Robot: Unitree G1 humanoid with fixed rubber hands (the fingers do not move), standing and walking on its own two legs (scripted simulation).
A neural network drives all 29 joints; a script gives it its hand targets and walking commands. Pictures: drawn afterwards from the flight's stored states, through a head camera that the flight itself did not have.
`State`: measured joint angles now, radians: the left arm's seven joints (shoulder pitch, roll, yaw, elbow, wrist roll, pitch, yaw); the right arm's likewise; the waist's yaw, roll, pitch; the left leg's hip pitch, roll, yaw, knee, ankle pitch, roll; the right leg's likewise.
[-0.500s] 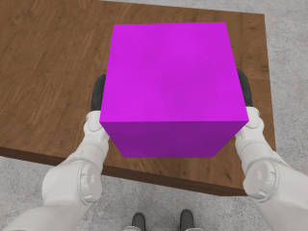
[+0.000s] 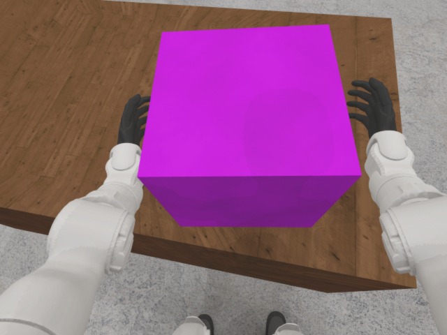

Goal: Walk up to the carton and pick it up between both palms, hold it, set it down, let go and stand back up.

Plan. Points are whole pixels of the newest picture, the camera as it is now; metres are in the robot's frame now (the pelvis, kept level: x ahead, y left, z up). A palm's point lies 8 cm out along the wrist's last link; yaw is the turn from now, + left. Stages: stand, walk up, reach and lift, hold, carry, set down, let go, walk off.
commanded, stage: set down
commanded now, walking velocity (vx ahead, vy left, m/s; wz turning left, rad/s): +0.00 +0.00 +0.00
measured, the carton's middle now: (244, 139) +0.47 +0.03 -0.01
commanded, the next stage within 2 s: none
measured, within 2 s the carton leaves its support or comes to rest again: neither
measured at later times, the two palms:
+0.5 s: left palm (118, 119) +0.44 +0.23 +0.08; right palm (402, 104) +0.49 -0.21 +0.09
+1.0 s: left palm (79, 80) +0.44 +0.25 +0.17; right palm out of the picture +0.49 -0.21 +0.19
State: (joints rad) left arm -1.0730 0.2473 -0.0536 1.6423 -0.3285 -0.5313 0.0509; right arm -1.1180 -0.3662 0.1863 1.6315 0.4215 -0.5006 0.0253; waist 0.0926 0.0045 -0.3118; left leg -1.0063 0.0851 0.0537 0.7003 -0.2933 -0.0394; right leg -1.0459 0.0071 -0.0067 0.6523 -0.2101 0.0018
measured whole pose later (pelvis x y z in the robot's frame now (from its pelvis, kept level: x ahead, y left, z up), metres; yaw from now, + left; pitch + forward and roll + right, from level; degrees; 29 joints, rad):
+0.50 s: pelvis -0.03 -0.01 -0.01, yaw +1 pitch +33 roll +0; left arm -1.13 0.34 -0.14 1.35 -0.45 -0.22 0.03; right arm -1.17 -0.46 0.24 1.36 0.52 -0.21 0.04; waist 0.09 -0.01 -0.32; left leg -1.07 0.09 0.03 0.79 -0.29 -0.05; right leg -1.11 0.01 -0.02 0.76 -0.22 -0.02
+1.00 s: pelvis -0.02 -0.01 +0.02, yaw +2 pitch +25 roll -1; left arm -1.18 0.40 -0.20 1.27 -0.44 -0.02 0.07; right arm -1.25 -0.51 0.21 1.45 0.56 -0.07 0.11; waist 0.06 -0.03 -0.29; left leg -0.83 0.09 0.00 0.61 -0.23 -0.06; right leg -0.83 0.01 -0.06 0.54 -0.15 -0.02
